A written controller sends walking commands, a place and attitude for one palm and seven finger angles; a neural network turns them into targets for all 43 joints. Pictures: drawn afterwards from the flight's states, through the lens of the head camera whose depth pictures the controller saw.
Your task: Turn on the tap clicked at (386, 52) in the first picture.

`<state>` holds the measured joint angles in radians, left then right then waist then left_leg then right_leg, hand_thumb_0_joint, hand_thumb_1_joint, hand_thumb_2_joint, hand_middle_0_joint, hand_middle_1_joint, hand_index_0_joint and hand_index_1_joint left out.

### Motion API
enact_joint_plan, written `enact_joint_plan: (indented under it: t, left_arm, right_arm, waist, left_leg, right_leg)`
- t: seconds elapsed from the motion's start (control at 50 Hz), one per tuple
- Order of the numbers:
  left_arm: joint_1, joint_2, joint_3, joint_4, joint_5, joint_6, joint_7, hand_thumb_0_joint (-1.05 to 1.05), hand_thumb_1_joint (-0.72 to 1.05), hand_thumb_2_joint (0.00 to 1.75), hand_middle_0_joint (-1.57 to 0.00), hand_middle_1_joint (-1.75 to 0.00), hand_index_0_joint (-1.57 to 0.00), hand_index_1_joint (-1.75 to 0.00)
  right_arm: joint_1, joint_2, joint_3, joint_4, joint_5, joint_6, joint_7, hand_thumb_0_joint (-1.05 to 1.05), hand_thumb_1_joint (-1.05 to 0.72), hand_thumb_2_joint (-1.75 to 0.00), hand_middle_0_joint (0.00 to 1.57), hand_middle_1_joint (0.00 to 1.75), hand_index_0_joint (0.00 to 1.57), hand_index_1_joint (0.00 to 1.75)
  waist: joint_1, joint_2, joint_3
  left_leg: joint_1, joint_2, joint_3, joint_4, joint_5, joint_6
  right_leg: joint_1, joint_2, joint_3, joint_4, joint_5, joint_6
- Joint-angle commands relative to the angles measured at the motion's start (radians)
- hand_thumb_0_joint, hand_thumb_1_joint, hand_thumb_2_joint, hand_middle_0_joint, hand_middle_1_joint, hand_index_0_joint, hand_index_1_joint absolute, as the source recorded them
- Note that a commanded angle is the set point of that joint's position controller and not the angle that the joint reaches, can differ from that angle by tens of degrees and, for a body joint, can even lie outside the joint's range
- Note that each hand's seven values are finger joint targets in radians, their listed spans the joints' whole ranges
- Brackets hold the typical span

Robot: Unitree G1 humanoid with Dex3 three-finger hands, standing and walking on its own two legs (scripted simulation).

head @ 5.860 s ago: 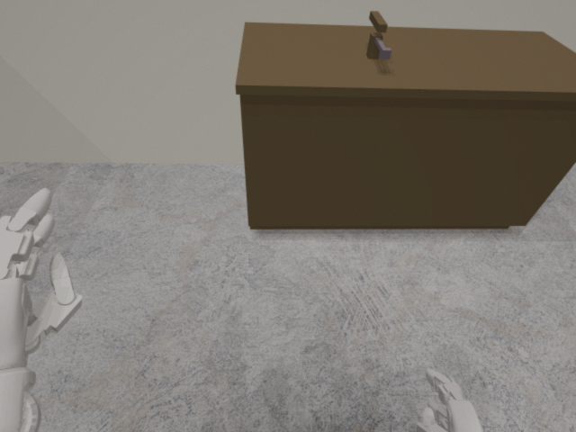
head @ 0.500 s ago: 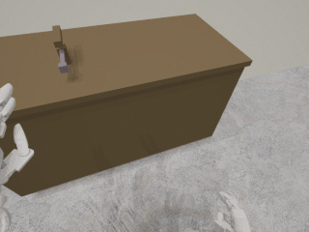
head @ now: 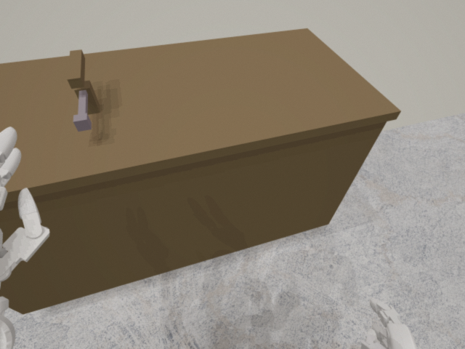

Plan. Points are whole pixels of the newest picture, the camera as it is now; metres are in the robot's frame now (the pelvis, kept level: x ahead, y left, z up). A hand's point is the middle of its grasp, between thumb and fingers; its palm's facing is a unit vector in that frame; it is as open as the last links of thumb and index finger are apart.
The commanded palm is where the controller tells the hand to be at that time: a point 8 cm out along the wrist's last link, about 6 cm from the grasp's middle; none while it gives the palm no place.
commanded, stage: take the last steps up to it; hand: left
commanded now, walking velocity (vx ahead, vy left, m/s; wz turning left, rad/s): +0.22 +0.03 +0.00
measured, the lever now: (82, 122) +0.54 +0.38 +0.06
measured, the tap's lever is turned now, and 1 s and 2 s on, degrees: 0 0 0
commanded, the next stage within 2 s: come to a stop and stand still in 0.60 s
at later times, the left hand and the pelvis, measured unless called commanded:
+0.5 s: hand (99, 184) +0.28 +0.20 +0.18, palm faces +0.42 -0.81 -0.41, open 7.5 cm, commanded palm +0.22 +0.25 +0.18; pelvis +0.07 -0.03 +0.01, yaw +1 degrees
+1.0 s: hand (104, 172) +0.31 +0.21 +0.17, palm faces +0.40 -0.82 -0.41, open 7.5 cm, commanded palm +0.25 +0.25 +0.18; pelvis +0.10 -0.03 +0.00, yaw +1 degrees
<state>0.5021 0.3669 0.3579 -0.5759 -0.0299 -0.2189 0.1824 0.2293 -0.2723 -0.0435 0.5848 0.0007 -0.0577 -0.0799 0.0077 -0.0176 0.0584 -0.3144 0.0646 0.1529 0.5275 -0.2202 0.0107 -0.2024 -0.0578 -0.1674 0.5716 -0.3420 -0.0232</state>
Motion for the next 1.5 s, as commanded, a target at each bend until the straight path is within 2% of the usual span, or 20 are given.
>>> enact_joint_plan:
  t: [0.0,0.02,0.06,0.12,0.26,0.28,0.32,0.44,0.58,0.66,0.78,0.86,0.94,1.06,1.14,1.4,1.42,1.44,1.46,1.48]
  left_arm:
    - [-0.164,0.159,0.097,-0.164,-0.001,-0.071,0.012,0.0,0.9,0.9,-0.2,-0.3,-0.2,-0.3]
    - [-0.157,0.197,0.117,-0.124,0.006,-0.071,0.003,0.0,0.9,0.9,-0.2,-0.3,-0.2,-0.3]
    - [-0.15,0.177,0.103,-0.169,0.009,-0.074,-0.008,0.0,0.9,0.9,-0.2,-0.3,-0.2,-0.3]
    - [-0.066,0.168,0.116,-0.247,0.004,-0.069,-0.012,0.0,0.9,0.9,-0.2,-0.3,-0.2,-0.3]
    - [-0.096,0.143,0.109,-0.08,0.003,-0.034,-0.007,0.0,0.9,0.9,-0.2,-0.3,-0.2,-0.3]
    - [-0.121,0.155,0.11,-0.065,0.011,-0.031,-0.007,0.0,0.9,0.9,-0.2,-0.3,-0.2,-0.3]
    - [-0.166,0.191,0.128,-0.039,0.0,-0.011,-0.005,0.0,0.9,0.9,-0.2,-0.3,-0.2,-0.3]
    - [-0.115,0.186,0.13,-0.152,0.01,-0.062,0.0,0.0,0.9,0.9,-0.2,-0.3,-0.2,-0.3]
    - [-0.047,0.168,0.134,-0.176,-0.004,-0.049,0.018,0.0,0.9,0.9,-0.2,-0.3,-0.2,-0.3]
    - [-0.089,0.163,0.116,-0.125,0.003,-0.065,0.004,0.0,0.9,0.9,-0.2,-0.3,-0.2,-0.3]
    - [-0.059,0.132,0.069,-0.197,-0.002,-0.041,-0.011,0.0,0.9,0.9,-0.2,-0.3,-0.2,-0.3]
    - [-0.052,0.163,0.112,-0.145,0.001,-0.03,-0.006,0.0,0.9,0.9,-0.2,-0.3,-0.2,-0.3]
    - [-0.076,0.153,0.098,-0.081,-0.021,0.004,-0.015,0.0,0.9,0.9,-0.2,-0.3,-0.2,-0.3]
    - [-0.1,0.156,0.098,-0.14,-0.011,0.0,-0.005,0.0,0.9,0.9,-0.2,-0.3,-0.2,-0.3]
    - [-0.133,0.141,0.074,-0.179,0.003,-0.023,-0.007,0.0,0.9,0.9,-0.2,-0.3,-0.2,-0.3]
    - [-0.117,0.137,0.066,-0.1,0.001,-0.016,-0.006,0.0,0.9,0.9,-0.2,-0.3,-0.2,-0.3]
    - [-0.127,0.157,0.084,-0.118,0.001,-0.016,-0.004,0.0,0.9,0.9,-0.2,-0.3,-0.2,-0.3]
    - [-1.11,0.951,0.653,-0.28,0.127,-0.103,-0.022,0.0,0.9,0.9,-0.2,-0.3,-0.2,-0.3]
    - [-0.572,0.364,0.268,0.267,0.039,-0.069,-0.07,0.0,0.9,0.9,-0.2,-0.3,-0.2,-0.3]
    - [-0.344,0.215,0.162,0.288,0.005,-0.069,-0.084,0.0,0.9,0.9,-0.2,-0.3,-0.2,-0.3]
  right_arm:
    - [-0.083,-0.064,-0.018,-0.152,0.01,-0.048,-0.005,0.0,-0.9,-0.9,0.2,0.3,0.2,0.3]
    - [-0.102,-0.047,-0.005,-0.143,-0.003,-0.058,-0.006,0.0,-0.9,-0.9,0.2,0.3,0.2,0.3]
    - [-0.1,-0.037,-0.008,-0.124,0.008,-0.064,0.003,0.0,-0.9,-0.9,0.2,0.3,0.2,0.3]
    - [-0.093,-0.045,-0.01,-0.12,0.006,-0.077,0.015,0.0,-0.9,-0.9,0.2,0.3,0.2,0.3]
    - [-0.1,-0.033,0.008,-0.115,0.011,-0.067,0.003,0.0,-0.9,-0.9,0.2,0.3,0.2,0.3]
    - [-0.095,-0.022,0.008,-0.112,0.01,-0.059,0.002,0.0,-0.9,-0.9,0.2,0.3,0.2,0.3]
    - [-0.137,-0.012,0.014,-0.13,0.009,-0.06,0.008,0.0,-0.9,-0.9,0.2,0.3,0.2,0.3]
    - [-0.146,-0.007,0.025,-0.096,0.001,-0.039,0.011,0.0,-0.9,-0.9,0.2,0.3,0.2,0.3]
    - [-0.097,-0.025,-0.005,-0.139,0.0,-0.032,-0.003,0.0,-0.9,-0.9,0.2,0.3,0.2,0.3]
    - [-0.1,-0.05,-0.006,-0.139,0.002,-0.041,-0.01,0.0,-0.9,-0.9,0.2,0.3,0.2,0.3]
    - [-0.076,-0.048,0.002,-0.13,0.005,-0.08,0.02,0.0,-0.9,-0.9,0.2,0.3,0.2,0.3]
    - [-0.096,-0.037,0.021,-0.138,0.004,-0.075,0.017,0.0,-0.9,-0.9,0.2,0.3,0.2,0.3]
    - [-0.086,-0.01,0.024,-0.132,0.009,-0.056,0.017,0.0,-0.9,-0.9,0.2,0.3,0.2,0.3]
    - [-0.115,-0.016,0.034,-0.125,0.001,-0.036,0.003,0.0,-0.9,-0.9,0.2,0.3,0.2,0.3]
    - [-0.143,-0.032,0.041,-0.144,-0.004,-0.038,-0.007,0.0,-0.9,-0.9,0.2,0.3,0.2,0.3]
    - [-0.099,-0.039,0.024,-0.125,-0.003,-0.057,0.002,0.0,-0.9,-0.9,0.2,0.3,0.2,0.3]
    - [-0.11,-0.041,0.023,-0.128,-0.005,-0.058,-0.001,0.0,-0.9,-0.9,0.2,0.3,0.2,0.3]
    - [0.024,-0.046,-0.003,-0.092,-0.043,-0.118,0.003,0.0,-0.9,-0.9,0.2,0.3,0.2,0.3]
    - [-0.031,0.044,0.03,-0.055,-0.014,-0.117,0.009,0.0,-0.9,-0.9,0.2,0.3,0.2,0.3]
    - [-0.048,-0.016,0.006,-0.137,0.01,-0.137,0.015,0.0,-0.9,-0.9,0.2,0.3,0.2,0.3]
  waist:
    - [-0.017,0.319,-0.165]
    - [-0.016,0.341,-0.136]
    - [-0.016,0.21,-0.113]
    - [-0.001,0.236,-0.163]
    - [-0.005,0.165,-0.14]
    - [-0.007,0.045,-0.137]
    - [0.019,-0.308,-0.107]
    - [-0.002,-0.103,-0.156]
    - [-0.002,-0.07,-0.171]
    - [-0.016,0.334,-0.116]
    - [-0.012,0.241,-0.166]
    - [-0.006,0.157,-0.166]
    - [-0.018,-0.159,-0.148]
    - [-0.006,-0.071,-0.177]
    - [0.009,0.211,-0.105]
    - [-0.005,0.01,-0.11]
    - [-0.003,0.038,-0.112]
    - [0.036,-0.16,0.019]
    - [0.016,-0.157,-0.203]
    - [0.065,-0.028,-0.134]
  left_leg:
    - [0.335,0.325,-0.512,-0.232,0.104,0.187]
    - [0.266,0.369,-0.607,-0.278,0.018,0.226]
    - [0.255,0.338,-0.493,-0.239,0.085,0.241]
    - [0.199,0.245,-0.254,-0.205,0.22,0.173]
    - [-0.001,0.175,-0.105,-0.067,-0.082,0.071]
    - [-0.059,0.122,-0.066,0.069,-0.169,0.045]
    - [-0.312,-0.041,-0.051,0.493,-0.36,-0.015]
    - [-0.185,0.021,-0.092,0.405,-0.166,-0.035]
    - [0.1,-0.034,-0.002,-0.062,-0.001,-0.015]
    - [0.175,0.317,-0.495,-0.278,0.045,0.181]
    - [0.213,0.206,-0.206,-0.136,0.494,0.096]
    - [0.046,0.16,-0.144,-0.079,0.259,0.022]
    - [0.012,-0.018,-0.08,0.118,-0.106,-0.044]
    - [0.093,-0.005,-0.141,-0.053,0.04,-0.018]
    - [-0.05,0.134,-0.284,-0.25,-0.019,0.031]
    - [-0.005,0.016,-0.163,-0.09,-0.128,-0.007]
    - [0.002,0.02,-0.165,-0.1,-0.117,-0.006]
    - [-0.064,-0.014,-0.113,0.059,-0.019,-0.002]
    - [0.043,-0.096,-0.131,0.066,-0.037,0.008]
    - [0.086,-0.071,-0.114,0.034,-0.033,-0.004]
  right_leg:
    - [-0.33,0.023,0.073,0.384,-0.264,0.024]
    - [-0.371,0.009,0.137,0.523,-0.269,0.019]
    - [-0.436,-0.03,0.164,0.553,-0.192,0.032]
    - [-0.315,-0.025,0.095,0.389,-0.086,0.044]
    - [0.048,0.035,-0.009,-0.078,0.04,0.05]
    - [0.09,-0.033,0.1,-0.158,0.041,0.016]
    - [0.125,-0.341,0.621,-0.33,0.031,-0.141]
    - [0.098,-0.266,0.226,-0.226,0.483,-0.125]
    - [0.041,-0.182,0.19,-0.151,0.15,-0.065]
    - [-0.258,0.021,0.089,0.334,-0.267,0.03]
    - [-0.121,0.035,0.067,0.067,-0.035,0.05]
    - [0.122,0.006,0.096,-0.161,0.25,0.044]
    - [0.018,-0.188,0.347,-0.23,0.448,-0.058]
    - [0.032,-0.128,0.25,-0.184,0.243,-0.029]
    - [0.068,0.006,0.142,-0.077,0.069,0.034]
    - [-0.024,-0.075,0.263,-0.261,-0.02,-0.001]
    - [-0.026,-0.07,0.257,-0.259,-0.018,0.001]
    - [-0.132,-0.065,0.309,-0.348,0.217,0.072]
    - [-0.05,-0.137,0.296,-0.276,0.154,-0.039]
    - [-0.066,-0.129,0.393,-0.337,0.095,-0.019]
